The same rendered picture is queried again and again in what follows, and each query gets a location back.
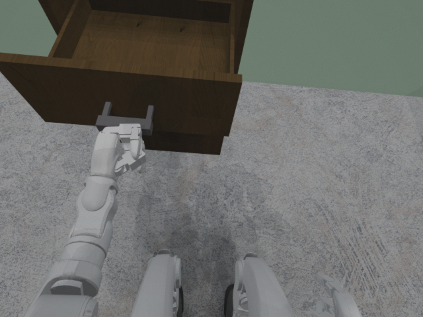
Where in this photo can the robot thigh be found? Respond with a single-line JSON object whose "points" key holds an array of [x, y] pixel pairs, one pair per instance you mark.
{"points": [[155, 295], [265, 295]]}

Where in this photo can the robot left forearm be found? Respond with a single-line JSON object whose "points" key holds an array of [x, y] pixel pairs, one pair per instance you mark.
{"points": [[78, 269]]}

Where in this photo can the robot right hand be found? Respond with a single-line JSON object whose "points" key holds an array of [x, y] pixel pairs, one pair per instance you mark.
{"points": [[343, 304]]}

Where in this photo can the handle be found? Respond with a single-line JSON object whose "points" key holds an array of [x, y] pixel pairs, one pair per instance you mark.
{"points": [[105, 120]]}

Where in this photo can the drawer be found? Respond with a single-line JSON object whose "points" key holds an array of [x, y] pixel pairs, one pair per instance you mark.
{"points": [[175, 55]]}

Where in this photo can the robot right thigh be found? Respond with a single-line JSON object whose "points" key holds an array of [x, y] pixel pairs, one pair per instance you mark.
{"points": [[265, 295]]}

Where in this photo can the robot left hand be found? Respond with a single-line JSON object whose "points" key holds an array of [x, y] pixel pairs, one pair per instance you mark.
{"points": [[108, 149]]}

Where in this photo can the robot left thigh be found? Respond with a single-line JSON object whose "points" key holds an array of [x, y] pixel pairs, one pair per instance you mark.
{"points": [[155, 295]]}

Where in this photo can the robot left upper arm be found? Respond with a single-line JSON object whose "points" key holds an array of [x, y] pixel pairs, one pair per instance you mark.
{"points": [[64, 306]]}

